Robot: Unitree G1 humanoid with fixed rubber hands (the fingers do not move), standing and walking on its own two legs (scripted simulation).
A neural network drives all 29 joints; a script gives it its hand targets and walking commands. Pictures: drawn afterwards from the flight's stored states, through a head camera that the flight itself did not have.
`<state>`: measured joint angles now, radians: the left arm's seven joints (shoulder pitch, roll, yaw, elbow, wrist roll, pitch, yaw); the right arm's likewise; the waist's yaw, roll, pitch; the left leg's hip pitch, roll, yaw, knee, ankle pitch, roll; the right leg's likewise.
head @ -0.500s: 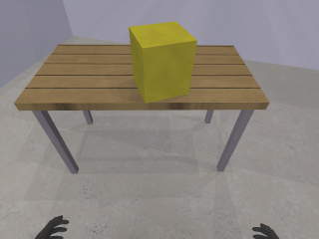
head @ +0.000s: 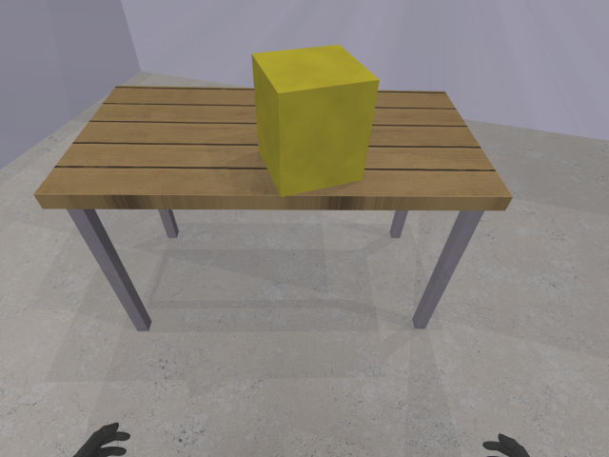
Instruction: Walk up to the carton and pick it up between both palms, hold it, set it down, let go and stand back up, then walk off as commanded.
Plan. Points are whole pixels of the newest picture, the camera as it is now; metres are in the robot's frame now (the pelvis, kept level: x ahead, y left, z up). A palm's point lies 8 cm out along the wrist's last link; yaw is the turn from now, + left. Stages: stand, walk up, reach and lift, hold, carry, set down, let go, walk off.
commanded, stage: stand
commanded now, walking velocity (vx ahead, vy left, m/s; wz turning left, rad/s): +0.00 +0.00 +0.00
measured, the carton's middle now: (310, 120) +0.83 +0.02 +0.04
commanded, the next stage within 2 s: walk up in 1.82 s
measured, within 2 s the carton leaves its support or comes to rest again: neither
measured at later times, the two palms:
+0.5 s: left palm out of the picture +0.11 +0.29 -0.08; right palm out of the picture +0.12 -0.28 -0.08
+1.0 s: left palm out of the picture +0.11 +0.30 -0.08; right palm out of the picture +0.11 -0.28 -0.08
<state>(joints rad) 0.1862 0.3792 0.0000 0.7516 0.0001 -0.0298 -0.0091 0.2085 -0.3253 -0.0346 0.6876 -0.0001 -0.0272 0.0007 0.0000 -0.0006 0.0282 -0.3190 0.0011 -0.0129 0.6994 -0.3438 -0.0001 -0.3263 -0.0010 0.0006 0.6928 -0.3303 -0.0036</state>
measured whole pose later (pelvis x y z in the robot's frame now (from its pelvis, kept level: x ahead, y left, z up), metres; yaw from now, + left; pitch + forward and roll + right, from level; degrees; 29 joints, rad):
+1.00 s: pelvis +0.00 +0.00 +0.02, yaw +0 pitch -2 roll +0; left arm 0.17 0.37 0.00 0.87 0.00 -0.03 -0.02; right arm 0.21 -0.33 -0.03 0.80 0.00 -0.03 0.01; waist 0.00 0.00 0.02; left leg -0.24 0.00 -0.01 0.53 -0.25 0.00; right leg -0.25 0.00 0.00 0.51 -0.23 0.00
